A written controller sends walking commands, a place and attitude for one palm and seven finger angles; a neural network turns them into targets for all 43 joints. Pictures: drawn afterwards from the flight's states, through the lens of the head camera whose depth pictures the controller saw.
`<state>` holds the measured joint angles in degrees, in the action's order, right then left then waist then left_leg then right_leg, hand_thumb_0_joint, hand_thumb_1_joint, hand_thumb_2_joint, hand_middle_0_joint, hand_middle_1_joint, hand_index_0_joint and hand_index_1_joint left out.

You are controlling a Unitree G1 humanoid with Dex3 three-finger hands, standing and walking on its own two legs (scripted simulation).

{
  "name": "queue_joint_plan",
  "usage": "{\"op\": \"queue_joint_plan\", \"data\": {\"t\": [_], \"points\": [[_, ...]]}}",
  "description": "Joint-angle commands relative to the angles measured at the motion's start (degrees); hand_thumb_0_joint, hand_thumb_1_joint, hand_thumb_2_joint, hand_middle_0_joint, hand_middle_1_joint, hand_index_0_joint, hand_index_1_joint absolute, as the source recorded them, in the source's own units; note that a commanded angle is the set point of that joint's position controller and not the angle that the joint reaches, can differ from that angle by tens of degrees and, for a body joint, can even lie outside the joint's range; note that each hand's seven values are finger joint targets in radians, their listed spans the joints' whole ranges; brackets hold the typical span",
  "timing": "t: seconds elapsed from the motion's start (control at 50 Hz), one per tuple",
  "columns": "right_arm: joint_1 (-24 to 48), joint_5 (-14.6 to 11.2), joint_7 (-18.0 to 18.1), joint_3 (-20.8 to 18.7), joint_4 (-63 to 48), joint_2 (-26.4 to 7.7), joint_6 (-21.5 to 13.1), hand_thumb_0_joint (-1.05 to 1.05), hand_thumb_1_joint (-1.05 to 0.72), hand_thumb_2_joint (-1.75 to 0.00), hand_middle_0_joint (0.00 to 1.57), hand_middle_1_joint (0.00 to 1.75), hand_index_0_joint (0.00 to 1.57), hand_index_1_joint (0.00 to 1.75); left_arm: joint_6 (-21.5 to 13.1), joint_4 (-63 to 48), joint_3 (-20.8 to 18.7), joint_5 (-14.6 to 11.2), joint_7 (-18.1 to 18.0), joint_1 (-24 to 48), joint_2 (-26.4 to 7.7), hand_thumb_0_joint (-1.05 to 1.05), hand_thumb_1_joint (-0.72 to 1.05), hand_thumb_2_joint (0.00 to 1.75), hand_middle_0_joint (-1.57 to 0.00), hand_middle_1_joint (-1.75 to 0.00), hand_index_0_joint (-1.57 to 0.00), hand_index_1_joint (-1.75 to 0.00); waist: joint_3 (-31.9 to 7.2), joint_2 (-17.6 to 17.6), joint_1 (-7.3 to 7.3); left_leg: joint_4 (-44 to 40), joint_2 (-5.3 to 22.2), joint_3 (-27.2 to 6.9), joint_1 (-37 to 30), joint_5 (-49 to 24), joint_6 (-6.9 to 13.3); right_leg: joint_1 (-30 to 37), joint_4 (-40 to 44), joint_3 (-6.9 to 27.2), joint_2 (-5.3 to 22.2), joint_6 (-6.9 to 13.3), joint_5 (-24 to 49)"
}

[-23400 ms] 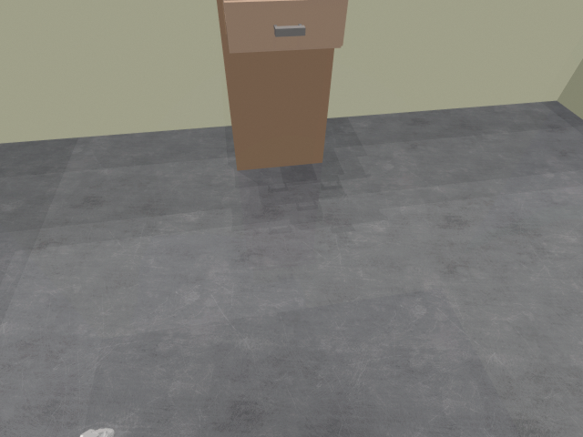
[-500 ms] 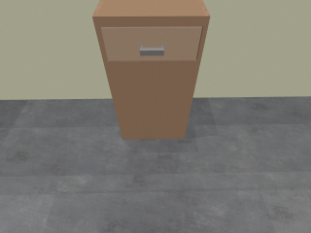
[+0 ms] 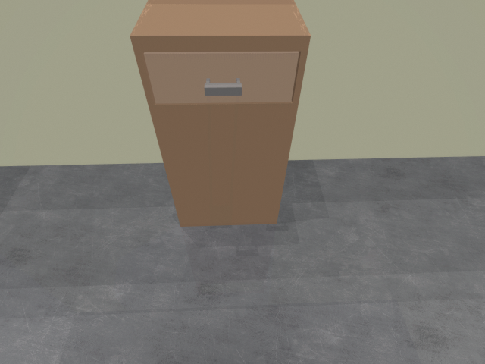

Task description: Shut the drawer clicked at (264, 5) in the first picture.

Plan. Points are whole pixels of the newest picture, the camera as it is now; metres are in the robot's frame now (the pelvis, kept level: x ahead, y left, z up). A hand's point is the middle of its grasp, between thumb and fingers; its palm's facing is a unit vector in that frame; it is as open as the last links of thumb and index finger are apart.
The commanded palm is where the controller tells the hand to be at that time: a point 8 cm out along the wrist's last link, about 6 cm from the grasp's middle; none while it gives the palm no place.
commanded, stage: look to check the result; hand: left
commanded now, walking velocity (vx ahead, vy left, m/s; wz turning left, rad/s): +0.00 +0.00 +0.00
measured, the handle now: (223, 85) +0.83 +0.10 +0.02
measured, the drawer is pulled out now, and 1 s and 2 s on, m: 0.00 0.00 0.00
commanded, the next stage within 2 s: stand and wait in 0.52 s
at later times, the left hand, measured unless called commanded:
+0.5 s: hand out of the picture +0.00 +0.16 -0.17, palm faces +0.06 -0.98 -0.20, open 7.4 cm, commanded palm none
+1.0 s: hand out of the picture +0.06 +0.18 -0.16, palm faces +0.03 -0.96 -0.26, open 7.4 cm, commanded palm none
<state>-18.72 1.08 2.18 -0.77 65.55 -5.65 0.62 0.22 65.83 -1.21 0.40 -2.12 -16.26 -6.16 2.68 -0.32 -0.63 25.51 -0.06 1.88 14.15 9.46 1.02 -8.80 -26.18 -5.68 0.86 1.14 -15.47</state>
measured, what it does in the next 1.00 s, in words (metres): stands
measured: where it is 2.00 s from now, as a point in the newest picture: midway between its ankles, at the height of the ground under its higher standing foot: outside the picture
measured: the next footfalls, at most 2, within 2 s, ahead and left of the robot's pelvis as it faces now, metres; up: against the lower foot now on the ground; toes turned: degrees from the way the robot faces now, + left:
none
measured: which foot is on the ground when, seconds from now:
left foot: down 0.00-1.00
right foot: down 0.00-1.00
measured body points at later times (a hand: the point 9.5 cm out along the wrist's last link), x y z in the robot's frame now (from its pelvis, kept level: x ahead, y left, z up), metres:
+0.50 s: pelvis +0.02 -0.01 +0.00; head +0.03 -0.02 +0.45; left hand +0.00 +0.21 -0.16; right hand +0.01 -0.23 -0.16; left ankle +0.05 +0.11 -0.74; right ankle -0.01 -0.10 -0.74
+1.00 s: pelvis +0.03 -0.02 +0.00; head +0.04 -0.03 +0.45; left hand +0.06 +0.23 -0.14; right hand +0.05 -0.27 -0.16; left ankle +0.05 +0.11 -0.74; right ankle -0.01 -0.10 -0.74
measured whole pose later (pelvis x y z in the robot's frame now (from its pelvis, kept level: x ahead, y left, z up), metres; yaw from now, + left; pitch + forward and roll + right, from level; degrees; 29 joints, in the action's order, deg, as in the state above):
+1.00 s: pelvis +0.03 -0.02 +0.00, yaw +0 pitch -2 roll +0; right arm -11.3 0.9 2.0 -0.9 65.2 -12.2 0.2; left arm -0.5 65.6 -1.7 0.3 -1.3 -11.4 -11.8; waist 3.6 -1.2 -0.1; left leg 21.8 1.3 1.5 9.5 10.0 -0.9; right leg -3.6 -20.9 -5.9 -0.9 2.6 -15.3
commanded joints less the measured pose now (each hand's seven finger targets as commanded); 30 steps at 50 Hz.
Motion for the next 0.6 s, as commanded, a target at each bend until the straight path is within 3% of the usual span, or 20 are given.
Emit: {"op": "queue_joint_plan", "data": {"t": [0.0, 0.08, 0.26, 0.58], "points": [[-3.8, 0.0, 0.2, -0.6, -0.8, -4.5, -0.6, 0.00, -0.90, -0.90, 0.20, 0.30, 0.20, 0.30, -0.7, -0.5, -1.0, 0.1, -0.3, -5.0, -5.7, 0.00, 0.90, 0.90, -0.20, -0.30, -0.20, -0.30, 4.0, -0.8, 0.27, -5.1, 5.1, -5.0, -0.7, -0.9, 0.6, -4.3, 7.7, 5.3, 5.9, 1.8, -0.7], [-3.8, -0.1, 0.2, -0.7, -1.0, -5.2, -0.6, 0.00, -0.90, -0.90, 0.20, 0.30, 0.20, 0.30, -0.8, -0.5, -1.0, 0.1, -0.3, -4.9, -6.2, 0.00, 0.90, 0.90, -0.20, -0.30, -0.20, -0.30, 3.0, 0.6, 0.29, -4.5, 5.2, -5.0, -1.8, -2.5, 0.6, -3.8, 7.9, 5.4, 5.9, 1.9, -0.2], [-2.6, -0.1, 0.2, -0.6, -0.6, -5.7, -0.5, 0.00, -0.90, -0.90, 0.20, 0.30, 0.20, 0.30, -0.8, -0.4, -1.0, 0.1, -0.2, -3.8, -6.9, 0.00, 0.90, 0.90, -0.20, -0.30, -0.20, -0.30, 3.9, -0.2, 0.04, -4.6, 5.3, -4.7, -2.3, -2.7, 0.4, -3.7, 8.7, 5.7, 6.1, 1.9, 0.1], [1.6, -0.2, 0.3, -1.0, -1.2, -9.3, -0.9, 0.00, -0.90, -0.90, 0.20, 0.30, 0.20, 0.30, -1.5, -1.0, -1.3, 0.1, 0.0, -1.7, -9.7, 0.00, 0.90, 0.90, -0.20, -0.30, -0.20, -0.30, 1.6, 0.0, 0.29, -4.3, 5.9, -4.8, -5.0, -7.3, 0.3, -0.8, 9.1, 5.6, 6.5, 1.9, 7.3]]}}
